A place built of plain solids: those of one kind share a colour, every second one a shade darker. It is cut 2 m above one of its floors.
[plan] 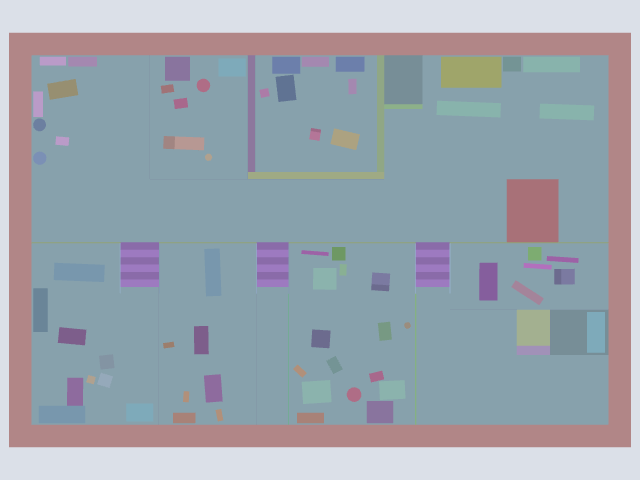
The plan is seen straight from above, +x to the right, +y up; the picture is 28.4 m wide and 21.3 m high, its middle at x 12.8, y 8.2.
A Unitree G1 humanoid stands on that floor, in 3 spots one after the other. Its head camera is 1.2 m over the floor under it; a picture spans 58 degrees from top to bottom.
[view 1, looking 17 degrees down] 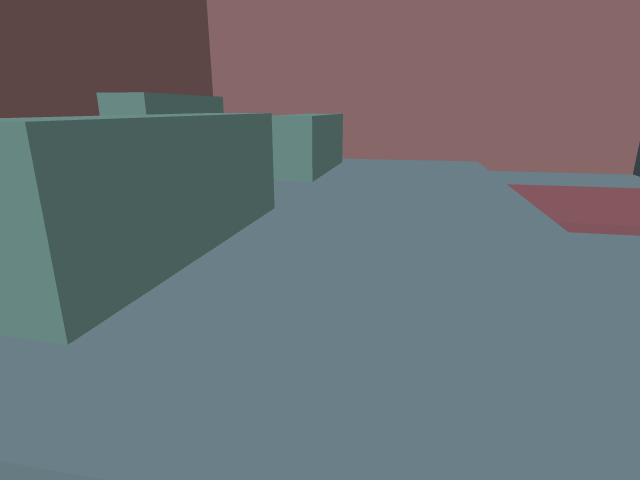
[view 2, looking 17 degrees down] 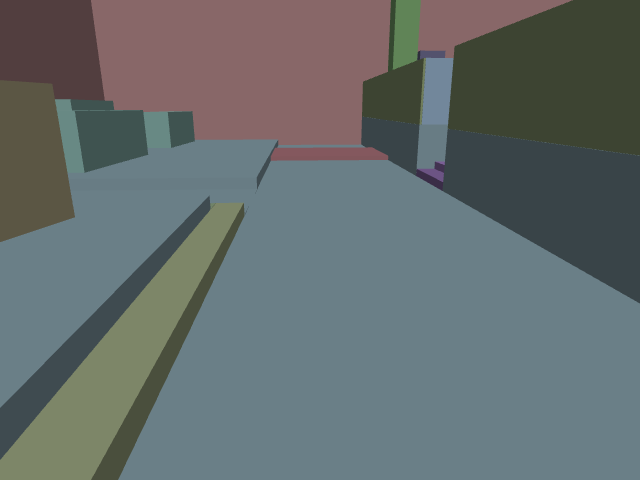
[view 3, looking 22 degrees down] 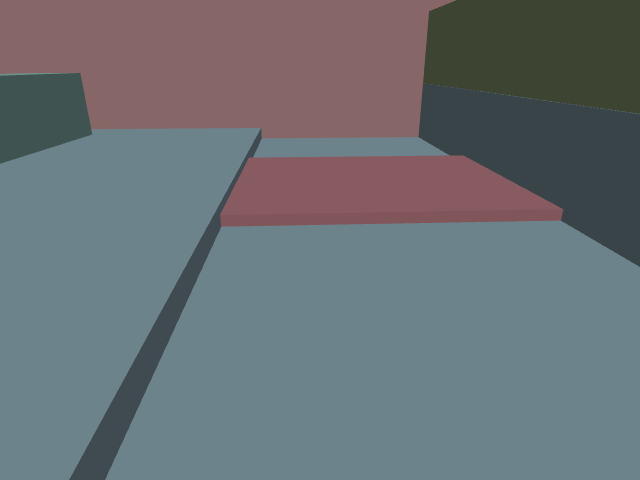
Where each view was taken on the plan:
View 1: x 16.50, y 12.31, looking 11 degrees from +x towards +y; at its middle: floor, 3.49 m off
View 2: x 10.70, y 10.28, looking -3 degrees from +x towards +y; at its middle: floor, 4.10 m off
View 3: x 17.80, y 10.28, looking -3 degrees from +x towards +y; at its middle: floor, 3.20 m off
